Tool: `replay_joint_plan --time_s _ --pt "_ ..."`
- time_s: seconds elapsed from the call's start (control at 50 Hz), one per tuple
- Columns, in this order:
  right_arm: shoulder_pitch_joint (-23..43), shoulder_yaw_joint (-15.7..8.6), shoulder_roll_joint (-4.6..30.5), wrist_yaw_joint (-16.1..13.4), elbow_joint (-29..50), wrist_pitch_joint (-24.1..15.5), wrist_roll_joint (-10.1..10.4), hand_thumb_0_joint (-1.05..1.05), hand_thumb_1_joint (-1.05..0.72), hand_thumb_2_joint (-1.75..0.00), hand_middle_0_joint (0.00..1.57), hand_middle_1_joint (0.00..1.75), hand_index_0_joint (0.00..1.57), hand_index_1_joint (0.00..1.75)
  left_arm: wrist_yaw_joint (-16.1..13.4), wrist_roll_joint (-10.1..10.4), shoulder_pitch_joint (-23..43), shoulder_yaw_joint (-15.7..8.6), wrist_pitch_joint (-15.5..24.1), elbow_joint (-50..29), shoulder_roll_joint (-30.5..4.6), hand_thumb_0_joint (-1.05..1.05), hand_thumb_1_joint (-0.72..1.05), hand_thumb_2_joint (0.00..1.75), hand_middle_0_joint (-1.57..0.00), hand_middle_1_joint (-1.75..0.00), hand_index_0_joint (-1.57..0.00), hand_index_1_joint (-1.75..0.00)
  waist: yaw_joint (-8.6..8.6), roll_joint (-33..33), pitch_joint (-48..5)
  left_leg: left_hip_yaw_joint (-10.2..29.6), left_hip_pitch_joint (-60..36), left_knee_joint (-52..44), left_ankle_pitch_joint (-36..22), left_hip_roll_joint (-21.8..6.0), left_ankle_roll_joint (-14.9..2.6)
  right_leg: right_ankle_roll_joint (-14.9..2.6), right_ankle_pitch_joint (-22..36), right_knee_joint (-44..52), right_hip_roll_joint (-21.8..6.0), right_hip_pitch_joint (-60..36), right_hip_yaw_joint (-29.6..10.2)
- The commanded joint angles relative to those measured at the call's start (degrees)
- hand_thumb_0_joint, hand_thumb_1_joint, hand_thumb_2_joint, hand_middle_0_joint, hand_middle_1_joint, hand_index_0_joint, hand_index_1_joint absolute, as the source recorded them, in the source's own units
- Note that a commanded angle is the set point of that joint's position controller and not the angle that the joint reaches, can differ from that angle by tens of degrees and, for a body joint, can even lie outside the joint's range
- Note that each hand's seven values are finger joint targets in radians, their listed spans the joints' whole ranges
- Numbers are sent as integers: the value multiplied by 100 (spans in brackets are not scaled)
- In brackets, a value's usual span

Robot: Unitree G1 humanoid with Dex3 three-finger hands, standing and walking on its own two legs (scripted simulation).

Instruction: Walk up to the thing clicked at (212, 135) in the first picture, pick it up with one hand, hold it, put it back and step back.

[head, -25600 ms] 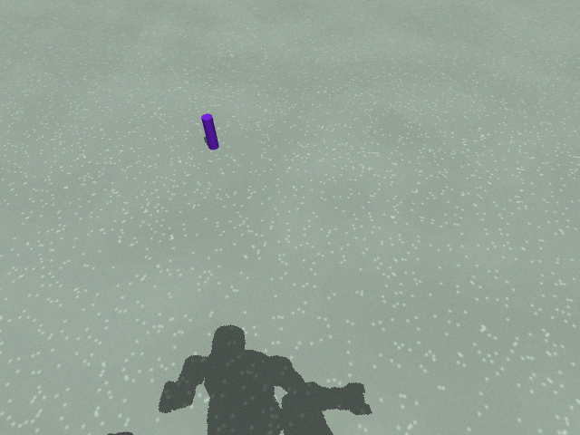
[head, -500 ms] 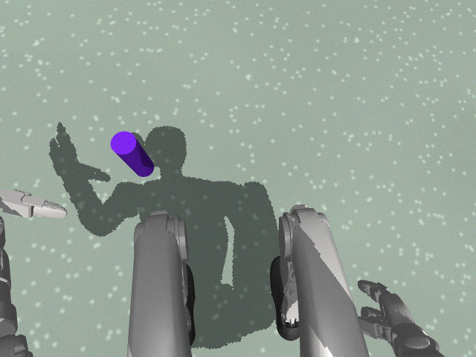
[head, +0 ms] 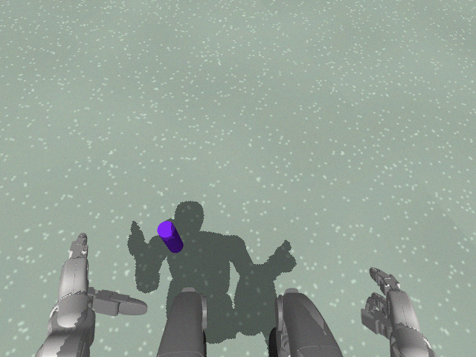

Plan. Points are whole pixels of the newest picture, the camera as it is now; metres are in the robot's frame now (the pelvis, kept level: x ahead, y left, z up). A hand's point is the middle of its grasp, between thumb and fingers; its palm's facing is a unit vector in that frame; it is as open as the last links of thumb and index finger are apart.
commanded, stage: home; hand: left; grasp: from the side
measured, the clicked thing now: (171, 238) +0.45 +0.23 -0.55
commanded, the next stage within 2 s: stand in 2.00 s
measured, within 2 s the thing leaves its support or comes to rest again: neither
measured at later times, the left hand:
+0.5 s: hand (107, 309) +0.19 +0.19 +0.02, palm faces +0.14 -0.95 -0.29, open 17.5 cm
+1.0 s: hand (116, 306) +0.19 +0.18 +0.02, palm faces +0.12 -0.95 -0.28, open 17.5 cm
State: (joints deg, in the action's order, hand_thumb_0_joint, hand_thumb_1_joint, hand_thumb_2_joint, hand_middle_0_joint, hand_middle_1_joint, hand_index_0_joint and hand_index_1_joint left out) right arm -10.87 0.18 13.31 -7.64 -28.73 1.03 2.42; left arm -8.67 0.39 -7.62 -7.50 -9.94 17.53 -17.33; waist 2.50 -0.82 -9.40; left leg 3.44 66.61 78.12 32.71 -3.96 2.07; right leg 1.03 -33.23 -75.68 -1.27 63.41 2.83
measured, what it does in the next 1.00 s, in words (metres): rises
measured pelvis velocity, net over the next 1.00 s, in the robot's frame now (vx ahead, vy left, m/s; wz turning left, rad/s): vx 0.03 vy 0.00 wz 0.02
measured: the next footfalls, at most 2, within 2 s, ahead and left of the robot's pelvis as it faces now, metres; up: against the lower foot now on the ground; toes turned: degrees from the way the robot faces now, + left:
none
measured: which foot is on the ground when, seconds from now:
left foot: down 0.00-1.00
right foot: down 0.00-1.00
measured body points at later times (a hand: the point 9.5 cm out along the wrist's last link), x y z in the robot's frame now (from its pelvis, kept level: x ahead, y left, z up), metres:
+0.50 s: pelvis +0.03 +0.01 +0.07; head +0.05 +0.01 +0.52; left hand +0.18 +0.24 +0.04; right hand +0.20 -0.22 +0.01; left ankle +0.04 +0.14 -0.61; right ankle +0.03 -0.14 -0.61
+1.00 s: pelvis +0.03 +0.00 +0.08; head +0.05 +0.00 +0.53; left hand +0.18 +0.23 +0.04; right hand +0.19 -0.24 +0.00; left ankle +0.04 +0.14 -0.61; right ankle +0.03 -0.14 -0.61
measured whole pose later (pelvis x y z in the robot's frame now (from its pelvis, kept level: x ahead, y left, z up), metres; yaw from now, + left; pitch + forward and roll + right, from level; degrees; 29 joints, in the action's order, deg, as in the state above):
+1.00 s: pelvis +0.03 +0.00 +0.08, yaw +1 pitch +7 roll -2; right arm -16.4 1.1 11.7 -10.6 -29.1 -6.3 0.6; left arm -7.8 1.1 -26.5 0.6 -16.5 -0.2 -11.6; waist 1.4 -2.3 -6.0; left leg 2.1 36.2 55.3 26.5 -3.7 2.1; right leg 1.0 -26.9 -52.9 -1.4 33.2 3.0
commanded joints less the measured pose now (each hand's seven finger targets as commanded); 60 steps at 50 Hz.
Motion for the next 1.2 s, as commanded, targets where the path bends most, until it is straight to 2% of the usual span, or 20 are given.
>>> replay_joint_plan --time_s 0.0,0.04,0.14,0.16,0.26,0.42,0.48,0.52,0.56,0.64,0.74,0.78,0.84,0.86,0.88,0.94,0.96,1.04,1.1,1.18 --pt "-256 -238 663 -207 698 -324 8 0 -90 -90 20 30 20 30 -247 -23 -215 -197 -18 -1562 -772 0 -55 5 -5 -5 -5 -5 -14 -444 -1726 -261 -2351 -1643 -1783 248 -219 -159 1907 1707 153 -1929 -81" --pt "-259 -213 630 -259 769 -368 -1 0 -90 -90 20 30 20 30 -285 8 -644 -99 -156 -1759 -611 0 -53 7 -5 -6 -5 -6 -77 -522 -1466 -264 -2614 -1969 -1815 256 -194 -168 1893 1939 174 -2151 -11" --pt "-270 -188 533 -355 934 -499 -29 0 -90 -90 20 30 20 30 -302 54 -1268 377 -398 -2413 -180 0 -53 6 -5 -6 -5 -6 -27 -451 -838 -271 -2967 -2579 -1573 259 -191 -156 1675 2489 226 -2534 130" --pt "-246 -177 515 -373 991 -532 -31 0 -90 -90 20 30 20 30 -309 65 -1401 365 -430 -2642 -204 0 -53 6 -5 -6 -5 -6 -82 -421 -782 -258 -3007 -2653 -1595 261 -198 -152 1694 2561 231 -2636 154" --pt "-183 -161 474 -410 1074 -697 -83 0 -90 -90 20 30 20 30 -224 49 -1820 546 -512 -2933 -16 0 -57 4 -5 -5 -5 -5 -44 -60 -216 -220 -3117 -2980 -1409 251 -211 -121 1467 2879 276 -2751 245" --pt "-164 -163 486 -399 1086 -905 -148 0 -90 -90 20 30 20 30 -80 2 -1816 454 -430 -2998 -24 0 -56 5 -5 -5 -5 -5 -36 -142 -28 -278 -3272 -3120 -1439 288 -188 -106 1459 3037 254 -2930 191" --pt "-183 -158 485 -397 1048 -964 -182 0 -90 -90 20 30 20 30 -60 -17 -1628 440 -373 -3251 -106 0 -55 6 -5 -5 -5 -5 -17 -158 -312 -308 -3453 -3058 -1656 311 -199 -92 1699 3059 230 -3103 128" --pt "-176 -137 475 -394 1009 -996 -188 0 -90 -90 20 30 20 30 -56 -27 -1589 469 -361 -3249 -107 0 -54 6 -5 -5 -5 -5 -54 -291 -271 -295 -3492 -3125 -1575 315 -178 -106 1598 3055 233 -3082 139" --pt "-121 -132 473 -383 999 -1035 -199 0 -90 -90 20 30 20 30 -41 -28 -1786 591 -392 -2942 88 0 -55 6 -5 -5 -5 -5 -22 -184 -204 -271 -3509 -3201 -1429 307 -176 -107 1456 3109 253 -3078 164" --pt "-143 -137 505 -379 930 -1046 -193 0 -90 -90 20 30 20 30 -37 -22 -1645 498 -377 -3213 -93 0 -55 5 -5 -5 -5 -5 -65 -239 -287 -294 -3583 -3154 -1670 324 -171 -100 1685 3145 232 -3192 146" --pt "-93 -123 467 -363 906 -1040 -192 0 -90 -90 20 30 20 30 -7 -8 -2101 530 -414 -2539 137 0 -57 4 -5 -5 -5 -5 -110 -5 -155 -333 -3429 -3081 -1834 337 -201 -77 1881 3189 219 -3241 133" --pt "-78 -154 510 -350 895 -1034 -181 0 -90 -90 20 30 20 30 -19 -16 -1673 395 -361 -3050 -126 0 -54 6 -5 -6 -5 -6 -125 -150 -246 -330 -3537 -3123 -1885 322 -184 -92 1904 3160 221 -3252 143" --pt "-91 -157 491 -352 902 -1041 -179 0 -90 -90 20 30 20 30 -19 -12 -1703 350 -338 -3078 -166 0 -57 4 -5 -5 -5 -5 -152 -179 -257 -342 -3529 -3128 -1859 328 -183 -88 1874 3181 219 -3264 125" --pt "-101 -126 457 -358 886 -1043 -189 0 -90 -90 20 30 20 30 12 -20 -1986 549 -375 -2541 125 0 -58 4 -5 -5 -5 -5 -81 -20 -118 -347 -3507 -3126 -1799 322 -192 -73 1829 3194 228 -3200 127" --pt "-95 -149 474 -358 918 -1048 -181 0 -90 -90 20 30 20 30 8 -5 -1802 472 -348 -2867 21 0 -60 3 -4 -5 -4 -5 -109 -72 -215 -350 -3549 -3138 -1821 318 -193 -83 1851 3200 227 -3237 118" --pt "-70 -150 500 -360 911 -1060 -181 0 -90 -90 20 30 20 30 10 -17 -1693 476 -347 -2930 -21 0 -56 5 -5 -5 -5 -5 -95 -138 -322 -334 -3624 -3138 -1914 316 -188 -89 1936 3175 221 -3293 119" --pt "-115 -162 516 -350 863 -1063 -179 0 -90 -90 20 30 20 30 -8 -7 -1483 367 -328 -3165 -172 0 -56 5 -5 -5 -5 -5 -126 -215 -348 -332 -3660 -3165 -1890 314 -179 -96 1902 3164 218 -3311 117" --pt "-107 -137 457 -363 834 -1098 -194 0 -90 -90 20 30 20 30 15 -9 -1857 554 -372 -2591 141 0 -56 5 -5 -5 -5 -5 -72 24 -27 -381 -3497 -3135 -1685 329 -217 -60 1770 3265 206 -3179 97" --pt "-85 -168 505 -358 833 -1091 -190 0 -90 -90 20 30 20 30 17 -26 -1627 411 -326 -2970 -91 0 -56 5 -5 -5 -5 -5 -123 -101 -227 -371 -3605 -3176 -1687 326 -196 -80 1729 3250 209 -3230 108" --pt "-70 -153 485 -362 866 -1095 -199 0 -90 -90 20 30 20 30 28 -11 -1766 455 -356 -2696 40 0 -54 6 -5 -6 -5 -6 -103 -25 -193 -376 -3553 -3146 -1742 331 -211 -66 1810 3270 205 -3278 98"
